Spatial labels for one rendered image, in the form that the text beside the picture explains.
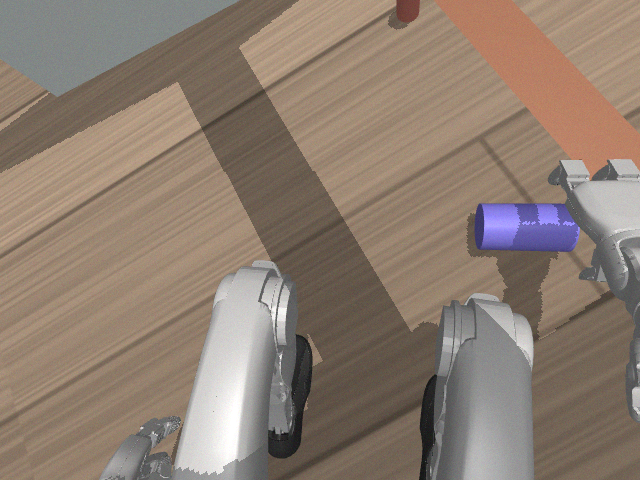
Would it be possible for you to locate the left robot hand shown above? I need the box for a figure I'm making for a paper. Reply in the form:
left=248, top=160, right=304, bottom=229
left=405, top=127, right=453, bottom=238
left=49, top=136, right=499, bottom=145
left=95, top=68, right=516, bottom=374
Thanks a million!
left=99, top=416, right=181, bottom=480

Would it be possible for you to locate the right robot foot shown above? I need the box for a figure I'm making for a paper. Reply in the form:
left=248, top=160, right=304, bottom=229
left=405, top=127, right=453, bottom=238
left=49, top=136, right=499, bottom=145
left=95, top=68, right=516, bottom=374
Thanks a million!
left=419, top=374, right=437, bottom=480

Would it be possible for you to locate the right robot arm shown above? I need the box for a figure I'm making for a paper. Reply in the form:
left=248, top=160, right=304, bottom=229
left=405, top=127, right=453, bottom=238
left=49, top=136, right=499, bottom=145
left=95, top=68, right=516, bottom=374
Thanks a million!
left=596, top=230, right=640, bottom=423

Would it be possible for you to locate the left robot foot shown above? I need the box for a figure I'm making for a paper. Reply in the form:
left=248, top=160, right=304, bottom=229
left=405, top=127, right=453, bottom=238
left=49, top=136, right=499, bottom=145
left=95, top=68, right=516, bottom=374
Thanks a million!
left=268, top=334, right=313, bottom=459

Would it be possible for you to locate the right robot hand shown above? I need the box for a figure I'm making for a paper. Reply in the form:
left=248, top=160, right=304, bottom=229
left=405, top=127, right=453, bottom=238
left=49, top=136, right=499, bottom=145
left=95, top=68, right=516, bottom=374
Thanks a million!
left=548, top=159, right=640, bottom=282

